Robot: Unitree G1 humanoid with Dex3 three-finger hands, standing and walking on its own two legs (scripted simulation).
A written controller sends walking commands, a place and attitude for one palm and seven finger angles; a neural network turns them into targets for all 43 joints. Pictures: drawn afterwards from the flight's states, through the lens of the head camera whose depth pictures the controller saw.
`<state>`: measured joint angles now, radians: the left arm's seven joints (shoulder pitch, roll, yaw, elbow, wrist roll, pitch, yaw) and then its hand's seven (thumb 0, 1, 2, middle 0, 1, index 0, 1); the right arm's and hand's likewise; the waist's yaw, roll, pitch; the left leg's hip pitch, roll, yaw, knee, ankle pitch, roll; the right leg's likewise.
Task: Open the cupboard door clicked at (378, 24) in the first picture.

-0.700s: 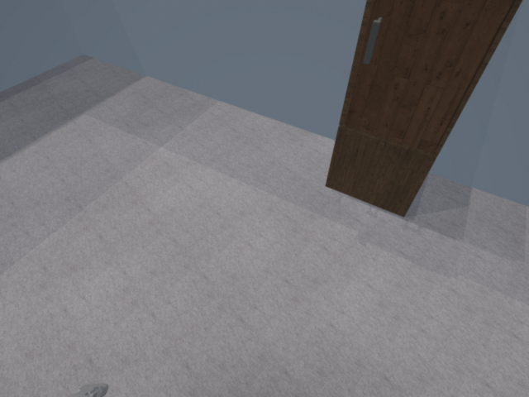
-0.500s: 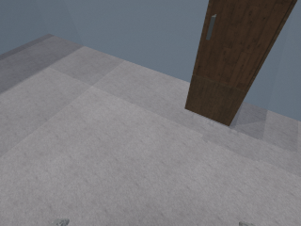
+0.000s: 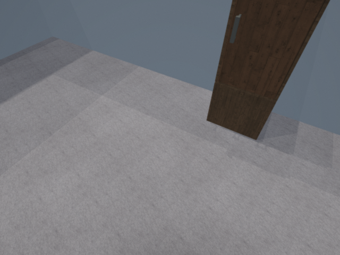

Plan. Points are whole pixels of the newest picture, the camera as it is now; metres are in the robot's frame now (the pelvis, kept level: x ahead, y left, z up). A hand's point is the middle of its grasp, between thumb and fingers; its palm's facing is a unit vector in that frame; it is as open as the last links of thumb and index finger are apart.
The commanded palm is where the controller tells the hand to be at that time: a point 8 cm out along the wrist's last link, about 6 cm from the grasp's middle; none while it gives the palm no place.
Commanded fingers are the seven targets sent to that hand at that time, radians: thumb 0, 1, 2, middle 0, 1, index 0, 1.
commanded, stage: stand and wait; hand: left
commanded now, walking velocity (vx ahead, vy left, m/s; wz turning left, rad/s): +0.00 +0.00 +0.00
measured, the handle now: (235, 28) +1.22 -0.29 +0.02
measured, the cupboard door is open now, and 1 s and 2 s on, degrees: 0 0 0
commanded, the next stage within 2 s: look at it before walking up in 0.20 s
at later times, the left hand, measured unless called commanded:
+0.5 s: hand out of the picture +0.08 +0.24 -0.15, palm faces -0.04 -0.94 -0.33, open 7.4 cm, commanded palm none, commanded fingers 0.00 0.90 0.90 -0.20 -0.30 -0.20 -0.30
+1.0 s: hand out of the picture +0.08 +0.24 -0.15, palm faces -0.03 -0.94 -0.33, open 7.4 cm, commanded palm none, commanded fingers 0.00 0.90 0.90 -0.20 -0.30 -0.20 -0.30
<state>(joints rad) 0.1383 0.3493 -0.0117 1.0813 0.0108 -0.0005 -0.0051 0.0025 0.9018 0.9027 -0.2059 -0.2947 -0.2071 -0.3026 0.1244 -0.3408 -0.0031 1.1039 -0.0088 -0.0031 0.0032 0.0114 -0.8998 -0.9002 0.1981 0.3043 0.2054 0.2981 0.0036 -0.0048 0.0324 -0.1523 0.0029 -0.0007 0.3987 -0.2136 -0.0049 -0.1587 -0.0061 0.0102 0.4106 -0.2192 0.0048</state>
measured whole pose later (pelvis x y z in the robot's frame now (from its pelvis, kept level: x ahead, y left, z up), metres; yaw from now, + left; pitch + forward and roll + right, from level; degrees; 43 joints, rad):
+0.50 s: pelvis +0.00 -0.01 +0.00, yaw +0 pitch -2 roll +0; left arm 0.13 0.34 -0.01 1.09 0.01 -0.01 -0.01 0.00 0.90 0.90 -0.21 -0.29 -0.21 -0.30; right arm 0.11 -0.33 0.00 1.11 -0.01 -0.01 0.01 0.01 -0.90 -0.90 0.20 0.30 0.21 0.30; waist 0.00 0.00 0.03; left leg -0.15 0.01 0.00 0.37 -0.20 -0.01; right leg -0.16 0.00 0.01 0.39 -0.21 0.00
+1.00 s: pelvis +0.00 -0.01 +0.00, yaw +0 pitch -2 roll +0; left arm 0.14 0.34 -0.01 1.09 0.01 -0.01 0.00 0.00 0.90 0.90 -0.21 -0.29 -0.21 -0.30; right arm 0.11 -0.34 0.00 1.12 -0.01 0.00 0.00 0.01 -0.90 -0.90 0.20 0.30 0.21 0.30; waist 0.01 0.00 0.03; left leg -0.14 0.02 0.00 0.36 -0.20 -0.02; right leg -0.15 0.01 0.01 0.37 -0.20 -0.01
